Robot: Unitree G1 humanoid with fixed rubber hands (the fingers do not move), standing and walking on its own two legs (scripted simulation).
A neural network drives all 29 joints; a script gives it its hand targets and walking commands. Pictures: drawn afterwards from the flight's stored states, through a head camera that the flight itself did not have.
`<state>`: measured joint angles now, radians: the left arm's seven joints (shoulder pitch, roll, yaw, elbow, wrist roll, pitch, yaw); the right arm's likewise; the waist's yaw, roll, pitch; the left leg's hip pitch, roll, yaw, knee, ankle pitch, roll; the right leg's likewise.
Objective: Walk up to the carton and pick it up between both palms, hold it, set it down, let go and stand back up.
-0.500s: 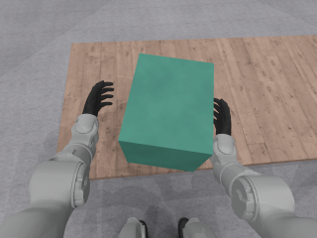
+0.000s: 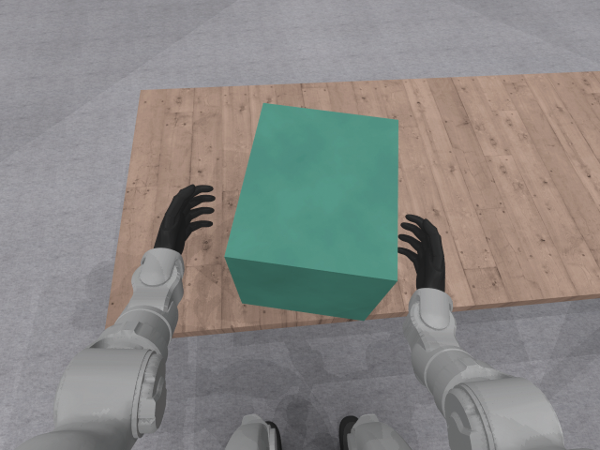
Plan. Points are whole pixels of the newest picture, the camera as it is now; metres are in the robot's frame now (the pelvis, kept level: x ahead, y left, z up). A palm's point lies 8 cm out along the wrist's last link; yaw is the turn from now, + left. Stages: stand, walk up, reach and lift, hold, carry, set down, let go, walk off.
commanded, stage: set down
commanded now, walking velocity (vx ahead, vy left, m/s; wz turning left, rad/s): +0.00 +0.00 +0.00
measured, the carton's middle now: (315, 216) +0.46 -0.04 -0.06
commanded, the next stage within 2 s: none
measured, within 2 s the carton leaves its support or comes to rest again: neither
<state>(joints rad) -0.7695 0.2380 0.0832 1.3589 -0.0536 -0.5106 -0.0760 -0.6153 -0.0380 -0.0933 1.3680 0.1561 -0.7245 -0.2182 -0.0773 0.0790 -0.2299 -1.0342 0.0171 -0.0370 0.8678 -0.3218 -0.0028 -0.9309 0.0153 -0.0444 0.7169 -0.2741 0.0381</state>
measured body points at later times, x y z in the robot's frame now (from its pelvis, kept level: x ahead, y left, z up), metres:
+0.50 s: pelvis -0.02 +0.00 +0.01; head +0.06 +0.03 +0.45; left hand +0.35 +0.19 -0.02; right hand +0.29 -0.18 -0.02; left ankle +0.03 +0.08 -0.69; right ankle +0.02 -0.15 -0.69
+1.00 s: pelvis +0.01 -0.02 +0.03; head +0.07 +0.01 +0.47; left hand +0.30 +0.22 -0.01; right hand +0.23 -0.19 -0.01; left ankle +0.03 +0.08 -0.69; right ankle +0.02 -0.15 -0.69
